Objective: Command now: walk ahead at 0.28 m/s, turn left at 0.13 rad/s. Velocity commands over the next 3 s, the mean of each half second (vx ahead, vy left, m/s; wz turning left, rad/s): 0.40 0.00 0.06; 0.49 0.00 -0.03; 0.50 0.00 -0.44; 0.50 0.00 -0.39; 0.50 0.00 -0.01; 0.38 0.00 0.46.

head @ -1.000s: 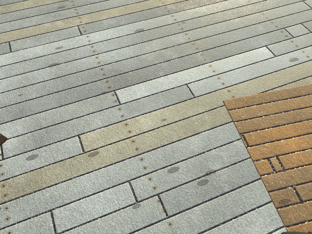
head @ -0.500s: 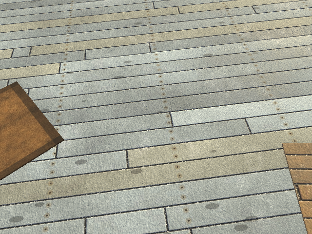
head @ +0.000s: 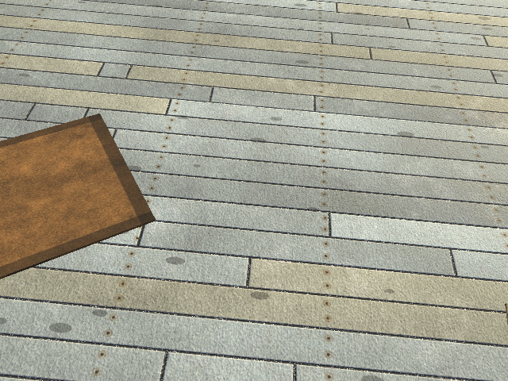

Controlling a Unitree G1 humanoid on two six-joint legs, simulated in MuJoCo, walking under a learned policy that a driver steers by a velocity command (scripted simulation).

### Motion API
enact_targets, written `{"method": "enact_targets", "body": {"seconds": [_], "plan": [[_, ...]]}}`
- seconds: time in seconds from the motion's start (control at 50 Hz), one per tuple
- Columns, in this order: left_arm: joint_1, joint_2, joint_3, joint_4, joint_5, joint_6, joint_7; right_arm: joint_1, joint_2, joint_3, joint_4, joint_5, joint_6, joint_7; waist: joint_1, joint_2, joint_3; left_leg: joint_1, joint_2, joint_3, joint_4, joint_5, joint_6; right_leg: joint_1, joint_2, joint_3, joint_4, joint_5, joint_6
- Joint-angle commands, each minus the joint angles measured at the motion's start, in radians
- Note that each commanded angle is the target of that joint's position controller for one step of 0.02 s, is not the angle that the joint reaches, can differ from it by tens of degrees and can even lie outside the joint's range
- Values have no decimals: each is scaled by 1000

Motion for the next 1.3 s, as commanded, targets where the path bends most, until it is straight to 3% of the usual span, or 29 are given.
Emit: {"method": "enact_targets", "body": {"seconds": [0.02, 0.1, 0.2, 0.28, 0.3, 0.32, 0.34, 0.36, 0.38, 0.4, 0.44, 0.56, 0.68, 0.74, 0.78, 0.82, 0.84, 0.86, 0.88, 0.9, 0.92, 0.94, 0.96, 0.98, 1.02, 1.04, 1.16, 1.24, 1.3], "plan": [[-87, 79, 23, -73, -2, -46, -6, 9, -160, -47, -38, -3, -41, -13, -28, 178, 53, 124, 235, -280, -272, -209, 175, -246, -32, 39, -23, 145, -8], [-127, 39, 3, -79, -1, -62, -18, 28, -190, -58, -16, 8, -58, -6, -45, 165, 42, 82, 230, -206, -270, -104, 176, -139, -18, 27, -242, 231, 0], [-157, 60, -6, -99, -11, -69, -32, 70, -218, -67, 24, 24, -59, 8, -57, 155, 74, 27, 266, -207, -243, -134, 184, -41, -7, 24, -366, 214, -26], [-3, 89, 7, -53, -12, -79, -30, 65, -189, -55, 43, 22, -48, 12, 30, 121, 38, -39, 230, -168, -100, -67, 134, 218, 32, -18, -455, 200, -78], [120, 130, 24, -24, -13, -82, -21, 65, -145, -38, 43, 11, -49, 12, 85, 69, -25, -109, 167, -103, 89, 20, 96, 389, -4, 39, -481, 173, -108], [223, 251, 50, -17, 2, -83, -13, 86, -68, -12, -3, -3, -62, 11, 95, -191, -126, -351, 27, 24, 486, -116, 12, 627, -241, 402, -585, 56, -223], [281, 243, 47, -4, 5, -86, -25, 75, -103, -21, -23, 13, -80, 2, 111, -278, -167, -549, -42, -38, 719, -345, -15, 690, -331, 751, -747, -218, -324], [208, 172, 23, -19, 3, -91, -28, 50, -183, -43, -17, 35, -90, 5, 92, -157, -76, -632, 30, -89, 819, -284, 7, 626, -328, 694, -761, -312, -298], [152, 131, 10, -33, 7, -91, -27, 17, -188, -44, -17, 40, -93, 9, 69, -113, -15, -647, 73, -70, 821, -192, 25, 554, -289, 583, -758, -252, -263], [108, 107, 1, -43, 12, -90, -27, 4, -169, -42, -11, 28, -92, 9, 51, -66, 17, -633, 104, -58, 784, -110, 27, 492, -246, 490, -771, -155, -245], [81, 80, -10, -51, 22, -91, -25, -2, -142, -41, -2, 12, -87, 15, 28, -64, 38, -546, 140, -52, 705, -10, 19, 398, -182, 342, -795, 83, -221], [113, 102, -6, -19, 7, -89, -6, -100, -90, -29, -30, 5, -76, 13, 31, -19, 59, -565, 130, -10, 442, 223, -43, 393, -135, 162, -847, 383, -229], [223, 113, -5, 35, -5, -69, 6, -297, -58, -10, -83, 17, -98, 49, 97, -15, 107, -496, 79, 36, 167, 362, -24, 454, -145, 101, -839, 437, -215], [244, 125, 1, 54, -8, -51, 10, -341, -70, -11, -106, 21, -106, 68, 84, -24, 113, -501, 61, 34, 109, 285, 11, 556, -189, 108, -781, 547, -208], [228, 147, 9, 54, -8, -43, 16, -287, -105, -25, -96, 17, -107, 70, 36, -52, 60, -395, 22, 57, 97, 201, 44, 604, -196, 102, -688, 807, -190], [195, 152, 8, 45, -2, -30, 21, -50, -178, -61, -31, 14, -102, 55, -99, -62, -107, -50, -21, 97, 72, 212, 103, 556, -141, 52, -398, 1067, -151], [196, 117, -9, 19, 16, -33, 25, 137, -237, -77, 8, 0, -96, 40, -164, 11, -262, 308, 147, -85, 138, 238, 166, 317, -99, 39, -108, 791, -124], [350, -34, -54, 7, 17, -54, 9, 183, -307, -90, 31, 0, -96, 44, -74, 288, -416, 670, 402, -602, 66, 17, 347, -101, 109, 58, 267, -42, -58], [273, 75, -30, 22, -10, -78, 1, 189, -196, -65, 35, 12, -92, 40, -130, 225, -407, 647, 397, -710, -48, -101, 331, -220, 93, 177, 380, -186, -63], [158, 127, -13, -21, -41, -92, -4, 106, -165, -51, 29, 11, -90, 32, -124, 181, -216, 497, 369, -530, -79, -70, 277, -287, 38, 161, 391, -119, -71], [98, 117, -17, -37, -41, -97, -1, 40, -146, -45, 25, 6, -90, 28, -92, 82, -126, 339, 334, -407, -108, 23, 244, -258, -13, 137, 337, -28, -73], [66, 102, -12, -39, -23, -92, 3, -8, -117, -36, 27, -3, -93, 31, -60, 40, -44, 207, 290, -310, -151, 106, 220, -226, -41, 123, 273, 27, -67], [92, 94, -8, -32, -16, -81, 1, -22, -101, -32, 31, -16, -104, 34, -27, 88, -27, 118, 268, -235, -169, 236, 205, -149, -66, 140, 241, 60, -64], [140, 64, -12, -22, -20, -65, 2, -44, -106, -35, 39, -14, -110, 35, 6, 118, -37, 80, 267, -204, -206, 202, 217, -112, -76, 140, 217, 76, -50], [144, 40, -12, -14, -20, -36, 9, -60, -99, -38, 60, -10, -125, 35, 21, 88, 5, 3, 245, -115, -264, 196, 206, -111, -83, 138, 190, 108, -38], [123, 27, -17, -32, -19, -28, 11, -61, -129, -44, 72, -11, -131, 34, 26, 114, 31, -26, 270, -92, -285, 226, 221, -136, -91, 144, 151, 133, -23], [-73, 0, -28, -94, -8, -47, -17, -27, -171, -52, 113, -8, -124, 14, -45, 70, 72, 28, 211, 124, -301, 301, 157, -139, -62, 65, -224, 478, -27], [-181, 7, -28, -158, -10, -45, -39, 43, -197, -62, 153, 10, -94, 8, -84, 58, 99, 210, 269, 154, -251, 340, 139, -212, -48, 36, -334, 435, -60], [-177, 34, -13, -195, -8, -40, -55, 33, -227, -72, 157, 20, -65, 0, -50, 90, 70, 304, 296, 185, -124, 628, 106, -170, 2, -22, -358, 283, -106]]}}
